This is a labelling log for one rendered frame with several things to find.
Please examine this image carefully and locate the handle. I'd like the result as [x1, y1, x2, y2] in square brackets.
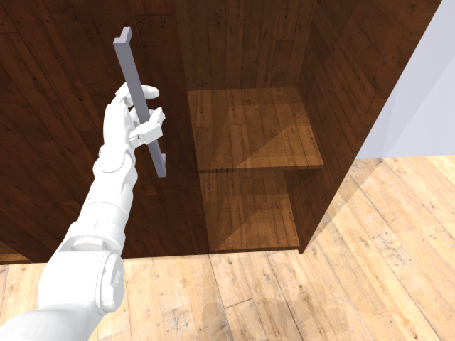
[113, 27, 166, 177]

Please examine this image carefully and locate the left robot forearm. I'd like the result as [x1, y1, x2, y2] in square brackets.
[38, 142, 138, 307]

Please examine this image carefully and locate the robot left hand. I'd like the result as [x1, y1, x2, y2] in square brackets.
[103, 82, 165, 152]

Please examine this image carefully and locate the left robot upper arm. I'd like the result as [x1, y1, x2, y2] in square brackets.
[0, 250, 124, 341]

